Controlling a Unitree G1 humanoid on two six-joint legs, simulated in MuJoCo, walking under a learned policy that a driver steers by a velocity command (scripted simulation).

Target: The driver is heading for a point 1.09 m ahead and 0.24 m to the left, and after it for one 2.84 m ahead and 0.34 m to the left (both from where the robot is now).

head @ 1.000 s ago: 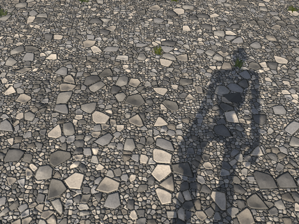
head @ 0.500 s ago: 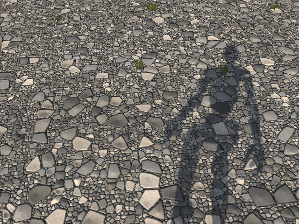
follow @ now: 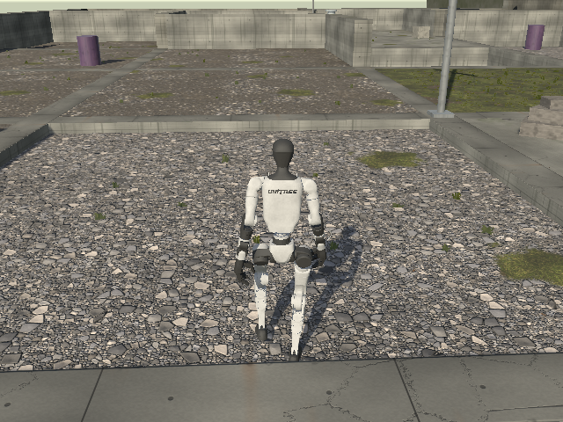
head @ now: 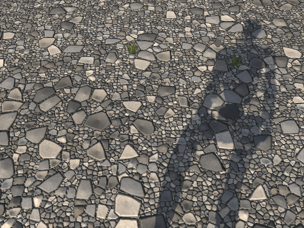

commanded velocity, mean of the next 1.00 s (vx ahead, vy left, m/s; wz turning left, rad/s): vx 0.50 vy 0.00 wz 0.03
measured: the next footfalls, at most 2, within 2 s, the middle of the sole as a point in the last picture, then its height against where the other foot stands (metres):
left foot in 0.18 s outside the picture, level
right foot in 0.72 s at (189, 196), level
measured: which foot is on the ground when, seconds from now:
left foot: up 0.00-0.16, down 0.18-0.72, up 0.74-1.00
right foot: down 0.00-0.18, up 0.20-0.70, down 0.72-1.00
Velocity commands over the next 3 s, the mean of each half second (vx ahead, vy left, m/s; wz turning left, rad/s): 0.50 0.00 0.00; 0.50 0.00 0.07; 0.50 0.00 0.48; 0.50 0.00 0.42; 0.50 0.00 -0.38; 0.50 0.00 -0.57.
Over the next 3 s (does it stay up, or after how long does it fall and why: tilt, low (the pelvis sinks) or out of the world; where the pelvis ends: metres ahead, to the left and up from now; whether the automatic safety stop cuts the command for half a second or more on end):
stays up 1.55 0.23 0.00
